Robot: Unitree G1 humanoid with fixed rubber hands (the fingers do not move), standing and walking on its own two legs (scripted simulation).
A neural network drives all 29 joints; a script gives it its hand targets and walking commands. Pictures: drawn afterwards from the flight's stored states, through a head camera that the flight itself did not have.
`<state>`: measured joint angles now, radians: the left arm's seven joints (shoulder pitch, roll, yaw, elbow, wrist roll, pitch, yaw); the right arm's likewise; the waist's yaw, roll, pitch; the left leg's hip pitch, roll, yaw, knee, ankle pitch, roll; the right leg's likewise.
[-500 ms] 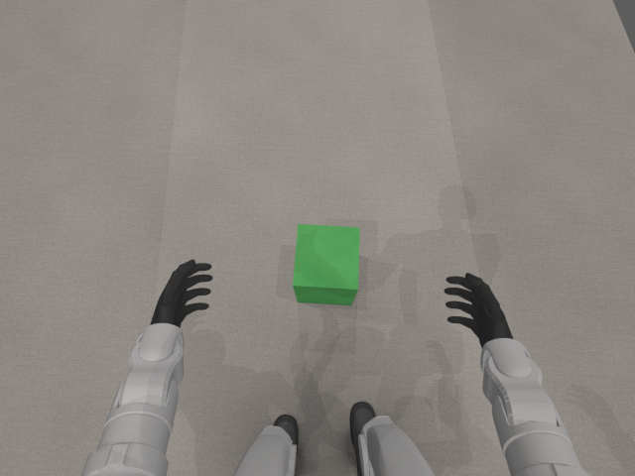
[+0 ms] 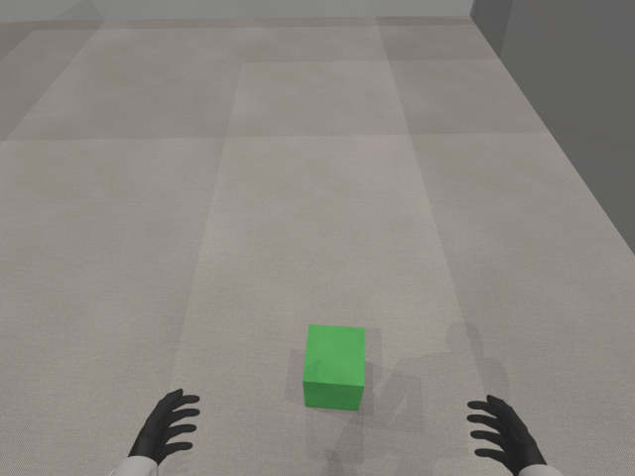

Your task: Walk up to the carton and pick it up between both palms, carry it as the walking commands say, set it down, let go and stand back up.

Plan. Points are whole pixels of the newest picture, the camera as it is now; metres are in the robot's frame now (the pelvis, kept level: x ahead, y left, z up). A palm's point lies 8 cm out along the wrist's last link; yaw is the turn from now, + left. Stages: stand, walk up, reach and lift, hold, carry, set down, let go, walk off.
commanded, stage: let go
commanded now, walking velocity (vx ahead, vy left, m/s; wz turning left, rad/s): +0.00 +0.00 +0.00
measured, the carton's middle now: (334, 368) +0.50 -0.02 -0.66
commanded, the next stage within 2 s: stand in 0.30 s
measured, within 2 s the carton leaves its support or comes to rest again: neither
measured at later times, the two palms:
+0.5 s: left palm out of the picture +0.12 +0.26 -0.10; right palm out of the picture +0.15 -0.26 -0.10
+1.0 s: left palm out of the picture +0.12 +0.24 -0.13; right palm out of the picture +0.08 -0.27 -0.14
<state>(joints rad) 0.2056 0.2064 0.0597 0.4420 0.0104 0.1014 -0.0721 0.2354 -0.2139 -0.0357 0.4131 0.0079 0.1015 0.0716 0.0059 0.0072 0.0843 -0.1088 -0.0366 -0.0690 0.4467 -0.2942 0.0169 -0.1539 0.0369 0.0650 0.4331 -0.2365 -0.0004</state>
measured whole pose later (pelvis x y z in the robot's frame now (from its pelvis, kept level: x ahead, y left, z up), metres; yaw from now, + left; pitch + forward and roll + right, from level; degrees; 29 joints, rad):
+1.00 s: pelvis +0.07 -0.01 -0.01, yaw -2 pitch +3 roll +0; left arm 0.34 0.25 -0.01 0.87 0.01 -0.01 0.05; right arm 0.35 -0.27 0.02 0.87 -0.01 0.00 -0.05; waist -0.01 0.01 -0.07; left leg -0.15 -0.02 -0.03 0.53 -0.44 0.01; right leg -0.24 0.06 0.09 0.59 -0.40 -0.03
